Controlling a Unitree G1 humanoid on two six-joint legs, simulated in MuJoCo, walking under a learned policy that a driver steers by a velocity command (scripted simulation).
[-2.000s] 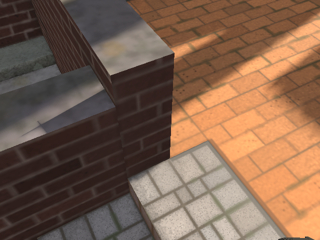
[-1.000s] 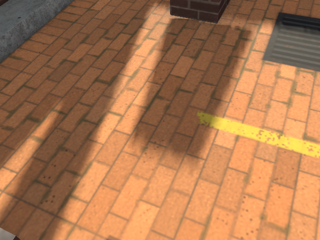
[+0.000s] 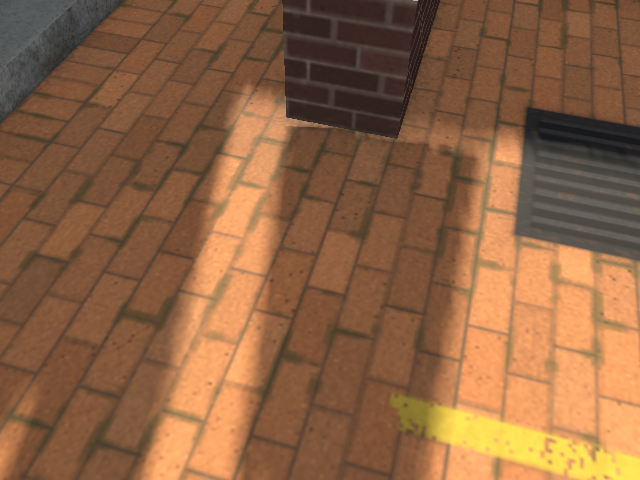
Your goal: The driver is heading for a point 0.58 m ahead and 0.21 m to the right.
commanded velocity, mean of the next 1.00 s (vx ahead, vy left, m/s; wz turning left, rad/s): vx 0.46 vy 0.00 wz -0.52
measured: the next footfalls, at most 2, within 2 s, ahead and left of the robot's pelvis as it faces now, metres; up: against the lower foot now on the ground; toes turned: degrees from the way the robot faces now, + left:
left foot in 0.20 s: +0.30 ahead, +0.17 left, +0.00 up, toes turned -10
right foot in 0.68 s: +0.45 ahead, -0.16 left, +0.00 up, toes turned -27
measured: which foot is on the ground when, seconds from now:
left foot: up 0.00-0.18, down 0.20-0.68, up 0.70-1.00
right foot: down 0.00-0.20, up 0.22-0.66, down 0.68-1.00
